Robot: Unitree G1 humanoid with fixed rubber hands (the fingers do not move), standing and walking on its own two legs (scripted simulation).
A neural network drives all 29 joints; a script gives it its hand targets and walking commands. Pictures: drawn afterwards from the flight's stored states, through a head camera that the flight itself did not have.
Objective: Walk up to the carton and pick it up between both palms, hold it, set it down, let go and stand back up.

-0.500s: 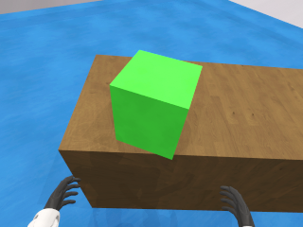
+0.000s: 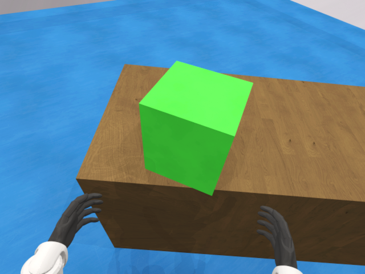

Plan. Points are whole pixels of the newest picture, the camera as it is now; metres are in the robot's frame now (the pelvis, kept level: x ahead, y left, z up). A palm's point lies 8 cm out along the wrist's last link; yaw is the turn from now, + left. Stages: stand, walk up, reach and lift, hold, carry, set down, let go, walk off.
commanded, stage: reach and lift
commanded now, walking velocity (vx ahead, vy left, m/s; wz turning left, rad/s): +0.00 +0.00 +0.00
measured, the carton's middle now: (194, 129) +0.46 +0.00 +0.04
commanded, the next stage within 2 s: none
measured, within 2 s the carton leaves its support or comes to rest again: neither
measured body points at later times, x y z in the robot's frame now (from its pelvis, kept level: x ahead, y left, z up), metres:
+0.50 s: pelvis +0.00 +0.00 +0.00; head +0.00 +0.03 +0.45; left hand +0.26 +0.25 +0.06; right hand +0.25 -0.15 +0.05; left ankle +0.04 +0.11 -0.73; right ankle -0.01 -0.12 -0.73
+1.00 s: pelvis +0.00 +0.00 +0.00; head +0.00 +0.03 +0.45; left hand +0.33 +0.22 +0.11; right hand +0.30 -0.15 +0.11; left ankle +0.04 +0.11 -0.73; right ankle -0.01 -0.12 -0.73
